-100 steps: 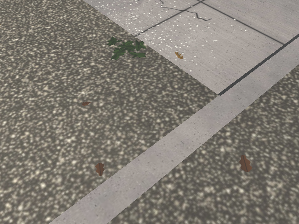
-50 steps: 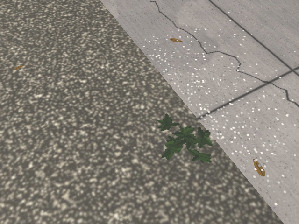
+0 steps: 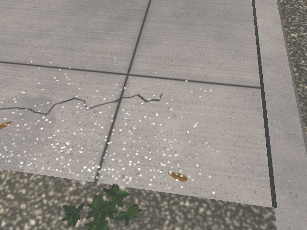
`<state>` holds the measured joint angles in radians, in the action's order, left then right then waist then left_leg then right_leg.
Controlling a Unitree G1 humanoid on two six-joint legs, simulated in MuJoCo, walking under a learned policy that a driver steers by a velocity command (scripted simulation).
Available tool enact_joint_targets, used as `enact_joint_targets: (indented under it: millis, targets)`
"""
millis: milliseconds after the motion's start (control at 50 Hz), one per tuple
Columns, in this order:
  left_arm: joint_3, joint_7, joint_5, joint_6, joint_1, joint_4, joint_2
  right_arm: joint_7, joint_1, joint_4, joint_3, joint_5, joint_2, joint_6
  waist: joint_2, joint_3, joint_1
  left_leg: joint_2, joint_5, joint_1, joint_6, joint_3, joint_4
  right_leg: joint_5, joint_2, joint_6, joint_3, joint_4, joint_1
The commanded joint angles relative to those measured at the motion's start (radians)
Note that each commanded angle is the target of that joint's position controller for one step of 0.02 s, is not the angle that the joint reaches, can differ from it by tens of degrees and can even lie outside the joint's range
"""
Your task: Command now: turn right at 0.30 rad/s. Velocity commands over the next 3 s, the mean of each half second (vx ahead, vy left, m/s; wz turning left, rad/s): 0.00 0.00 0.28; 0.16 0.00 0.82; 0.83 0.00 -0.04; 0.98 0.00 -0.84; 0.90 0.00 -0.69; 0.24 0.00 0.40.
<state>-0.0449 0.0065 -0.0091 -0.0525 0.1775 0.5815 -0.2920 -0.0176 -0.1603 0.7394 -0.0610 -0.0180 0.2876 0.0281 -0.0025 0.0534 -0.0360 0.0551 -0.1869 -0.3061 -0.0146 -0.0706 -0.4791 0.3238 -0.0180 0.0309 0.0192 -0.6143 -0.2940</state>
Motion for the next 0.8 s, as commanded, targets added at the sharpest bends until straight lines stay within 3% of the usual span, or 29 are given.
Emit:
enact_joint_targets:
  millis: [20, 40, 60, 80, 100, 120, 160, 220, 240, 320, 400, 440, 460, 480, 500, 520, 540, 560, 580, 640, 680, 780, 800]
  targets:
    - [-0.045, 0.002, 0.007, 0.007, 0.107, -0.031, -0.147, 0.008, -0.051, -0.025, -0.019, 0.001, 0.099, -0.023, 0.011, -0.179, 0.028, 0.104, 0.056, -0.04, 0.071, 0.085, -0.087, -0.284, -0.092, -0.099, 0.14, 0.277, 0.293]
    - [-0.061, 0.005, 0.027, 0.002, 0.052, -0.049, -0.24, 0.013, -0.018, -0.072, 0.0, 0.04, 0.045, -0.038, -0.278, -0.149, 0.003, -0.017, -0.29, -0.225, -0.018, -0.02, -0.186, -0.452, -0.306, -0.243, 0.375, 0.266, 0.254]
    - [-0.046, 0.002, 0.053, 0.02, 0.057, -0.058, -0.169, 0.001, 0.08, -0.082, -0.019, 0.039, 0.116, -0.038, -0.197, -0.149, 0.088, 0.0, -0.394, -0.205, -0.041, 0.071, -0.347, -0.433, -0.334, -0.322, 0.387, 0.29, 0.169]
    - [-0.032, 0.002, 0.059, 0.037, 0.028, -0.044, -0.135, 0.0, 0.069, -0.072, -0.03, 0.021, 0.134, -0.032, -0.171, -0.13, 0.065, 0.0, -0.377, -0.204, -0.043, 0.091, -0.435, -0.419, -0.299, -0.312, 0.334, 0.297, 0.139]
    - [-0.032, 0.003, 0.046, 0.049, -0.011, -0.035, -0.13, -0.004, 0.032, -0.046, -0.033, 0.016, 0.124, -0.022, -0.159, -0.117, 0.042, 0.004, -0.336, -0.205, -0.05, 0.098, -0.464, -0.392, -0.243, -0.273, 0.274, 0.289, 0.137]
    - [-0.016, 0.003, 0.035, 0.059, -0.048, -0.024, -0.081, -0.005, -0.018, -0.015, -0.031, 0.023, 0.111, -0.013, -0.158, -0.12, 0.024, 0.019, -0.281, -0.191, -0.061, 0.11, -0.456, -0.414, -0.217, -0.239, 0.217, 0.281, 0.141]
    - [-0.003, 0.005, 0.039, 0.069, -0.072, 0.002, -0.042, 0.001, -0.067, 0.016, -0.022, 0.013, 0.087, -0.005, -0.154, -0.112, 0.005, 0.013, -0.21, -0.098, -0.076, 0.101, -0.423, -0.517, -0.174, -0.214, 0.113, 0.261, 0.097]
    - [-0.038, 0.02, 0.035, 0.05, -0.033, 0.021, -0.127, 0.007, 0.0, -0.031, -0.024, -0.009, 0.12, -0.003, -0.156, -0.084, 0.057, -0.011, -0.249, -0.152, -0.074, 0.066, -0.416, -0.515, -0.22, -0.254, 0.119, 0.241, 0.152]
    - [-0.044, 0.025, 0.031, 0.041, -0.02, 0.027, -0.137, 0.009, 0.009, -0.045, -0.024, -0.013, 0.121, 0.0, -0.147, -0.08, 0.066, -0.004, -0.271, -0.175, -0.072, 0.067, -0.418, -0.503, -0.249, -0.269, 0.136, 0.241, 0.172]
    - [-0.056, 0.035, 0.026, 0.029, -0.045, 0.031, -0.139, 0.018, 0.01, -0.079, -0.021, -0.013, 0.105, 0.015, -0.131, -0.085, 0.068, 0.017, -0.289, -0.184, -0.059, 0.046, -0.394, -0.517, -0.309, -0.283, 0.136, 0.24, 0.201]
    - [-0.071, 0.036, 0.011, 0.03, -0.087, 0.034, -0.154, 0.037, -0.031, -0.099, -0.028, -0.015, 0.103, 0.025, -0.134, -0.117, 0.04, 0.003, -0.232, -0.094, -0.019, 0.0, -0.261, -0.549, -0.318, -0.241, 0.062, 0.187, 0.202]
    - [-0.075, 0.037, -0.007, 0.029, -0.104, 0.042, -0.147, 0.042, -0.096, -0.089, -0.038, -0.014, 0.103, 0.028, -0.113, -0.132, -0.002, -0.036, -0.076, 0.036, 0.029, -0.03, -0.07, -0.458, -0.283, -0.167, -0.024, 0.083, 0.147]
    - [-0.073, 0.032, -0.005, 0.032, -0.053, 0.063, -0.116, 0.03, -0.136, -0.083, -0.058, -0.005, 0.149, 0.025, 0.004, -0.129, -0.004, -0.022, 0.114, 0.15, 0.079, 0.073, 0.049, -0.272, -0.212, -0.084, -0.107, -0.076, 0.04]
    - [-0.054, 0.028, 0.046, 0.035, -0.078, 0.013, -0.053, 0.01, -0.166, -0.106, -0.099, 0.0, 0.314, 0.014, 0.339, -0.111, 0.019, 0.249, 0.597, 0.332, 0.23, 0.506, 0.078, 0.236, -0.042, 0.04, -0.185, -0.404, -0.313]
    - [-0.051, 0.032, 0.045, 0.047, -0.207, -0.035, -0.065, 0.024, -0.19, -0.133, -0.09, 0.042, 0.306, -0.011, 0.277, -0.181, -0.057, 0.336, 0.618, 0.327, 0.398, 0.671, 0.123, 0.403, 0.063, 0.051, 0.013, -0.586, -0.431]
    - [-0.059, 0.033, 0.023, 0.051, -0.219, -0.034, -0.093, 0.028, -0.157, -0.137, -0.083, 0.046, 0.275, -0.032, 0.16, -0.164, -0.041, 0.301, 0.519, 0.331, 0.379, 0.604, 0.137, 0.342, 0.038, 0.034, 0.074, -0.645, -0.462]
    - [-0.065, 0.036, 0.014, 0.054, -0.201, -0.021, -0.106, 0.021, -0.104, -0.141, -0.079, 0.024, 0.252, -0.041, 0.102, -0.131, -0.004, 0.24, 0.449, 0.317, 0.321, 0.532, 0.128, 0.24, 0.021, 0.022, 0.09, -0.626, -0.474]
    - [-0.07, 0.042, 0.021, 0.055, -0.181, -0.003, -0.115, 0.011, -0.055, -0.152, -0.071, -0.001, 0.223, -0.036, 0.06, -0.12, 0.018, 0.202, 0.412, 0.308, 0.274, 0.487, 0.12, 0.163, 0.007, 0.022, 0.096, -0.584, -0.478]
    - [-0.074, 0.046, 0.026, 0.055, -0.165, 0.003, -0.122, -0.001, -0.022, -0.164, -0.063, -0.015, 0.206, -0.027, 0.074, -0.122, 0.035, 0.172, 0.41, 0.278, 0.25, 0.456, 0.122, 0.107, 0.004, 0.029, 0.101, -0.552, -0.438]
    - [-0.067, 0.034, 0.017, 0.062, -0.133, 0.024, -0.093, -0.021, -0.035, -0.179, -0.061, -0.006, 0.204, -0.009, 0.086, -0.154, 0.04, 0.12, 0.418, 0.263, 0.236, 0.435, 0.117, 0.011, 0.05, 0.054, 0.094, -0.495, -0.375]
    - [-0.063, 0.034, 0.012, 0.065, -0.145, 0.026, -0.083, -0.027, -0.048, -0.184, -0.066, -0.008, 0.214, -0.003, 0.094, -0.147, 0.031, 0.101, 0.366, 0.263, 0.228, 0.459, 0.113, -0.011, 0.071, 0.066, 0.102, -0.396, -0.37]
    - [-0.065, 0.027, 0.007, 0.075, -0.173, 0.032, -0.091, -0.034, -0.028, -0.208, -0.075, -0.007, 0.231, 0.011, 0.148, -0.12, 0.022, 0.065, 0.201, 0.198, 0.206, 0.558, 0.101, -0.034, 0.102, 0.075, 0.133, -0.211, -0.305]
    - [-0.065, 0.02, 0.003, 0.082, -0.165, 0.036, -0.096, -0.034, -0.039, -0.208, -0.074, -0.011, 0.227, 0.011, 0.146, -0.145, 0.016, 0.054, 0.012, 0.187, 0.209, 0.583, 0.124, -0.048, 0.102, 0.07, 0.134, -0.172, -0.278]
